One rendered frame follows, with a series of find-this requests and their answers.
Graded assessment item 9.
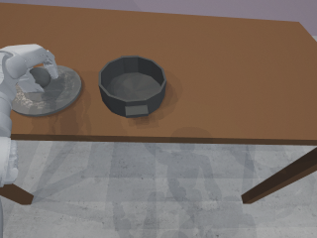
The lid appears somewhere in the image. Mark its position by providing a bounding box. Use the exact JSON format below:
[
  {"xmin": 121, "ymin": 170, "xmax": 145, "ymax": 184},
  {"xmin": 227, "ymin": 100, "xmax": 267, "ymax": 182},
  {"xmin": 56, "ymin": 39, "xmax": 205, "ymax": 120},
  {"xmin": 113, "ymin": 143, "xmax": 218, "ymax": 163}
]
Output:
[{"xmin": 12, "ymin": 65, "xmax": 82, "ymax": 117}]

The robot left forearm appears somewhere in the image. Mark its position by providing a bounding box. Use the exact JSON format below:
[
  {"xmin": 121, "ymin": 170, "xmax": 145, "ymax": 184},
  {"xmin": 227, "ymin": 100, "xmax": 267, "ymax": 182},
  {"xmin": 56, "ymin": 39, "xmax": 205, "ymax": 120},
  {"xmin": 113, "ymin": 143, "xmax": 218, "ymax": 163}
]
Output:
[{"xmin": 0, "ymin": 49, "xmax": 27, "ymax": 138}]

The knob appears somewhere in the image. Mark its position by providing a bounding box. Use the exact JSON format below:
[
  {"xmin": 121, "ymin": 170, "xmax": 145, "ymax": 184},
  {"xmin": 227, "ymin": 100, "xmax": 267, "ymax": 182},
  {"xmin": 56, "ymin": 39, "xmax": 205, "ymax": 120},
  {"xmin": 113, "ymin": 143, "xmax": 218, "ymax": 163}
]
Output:
[{"xmin": 29, "ymin": 67, "xmax": 51, "ymax": 87}]

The pot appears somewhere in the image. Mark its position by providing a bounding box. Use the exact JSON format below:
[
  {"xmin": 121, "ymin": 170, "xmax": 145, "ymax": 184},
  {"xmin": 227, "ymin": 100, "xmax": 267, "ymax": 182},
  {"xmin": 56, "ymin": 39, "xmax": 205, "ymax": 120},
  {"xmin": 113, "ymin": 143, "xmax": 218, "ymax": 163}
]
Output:
[{"xmin": 98, "ymin": 55, "xmax": 166, "ymax": 118}]

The table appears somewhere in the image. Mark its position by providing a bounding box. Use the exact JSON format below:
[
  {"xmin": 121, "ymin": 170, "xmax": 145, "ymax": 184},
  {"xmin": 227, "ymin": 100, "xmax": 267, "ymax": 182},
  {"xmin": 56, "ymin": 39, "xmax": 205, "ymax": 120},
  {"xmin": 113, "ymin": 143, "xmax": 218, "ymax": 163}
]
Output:
[{"xmin": 0, "ymin": 2, "xmax": 317, "ymax": 205}]

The left robot upper arm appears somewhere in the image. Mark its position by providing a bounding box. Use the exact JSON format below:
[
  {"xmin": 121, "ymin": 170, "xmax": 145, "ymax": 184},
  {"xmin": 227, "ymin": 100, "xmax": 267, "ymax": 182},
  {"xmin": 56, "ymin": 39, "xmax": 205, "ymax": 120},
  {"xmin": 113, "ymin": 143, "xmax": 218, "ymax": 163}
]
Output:
[{"xmin": 0, "ymin": 136, "xmax": 19, "ymax": 238}]

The robot left hand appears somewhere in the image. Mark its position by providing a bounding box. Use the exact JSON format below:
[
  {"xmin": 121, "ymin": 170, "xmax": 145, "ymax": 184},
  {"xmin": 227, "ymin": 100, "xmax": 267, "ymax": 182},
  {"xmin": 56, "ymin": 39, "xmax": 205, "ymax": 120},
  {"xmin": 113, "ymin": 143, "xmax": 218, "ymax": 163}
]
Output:
[{"xmin": 3, "ymin": 44, "xmax": 58, "ymax": 93}]

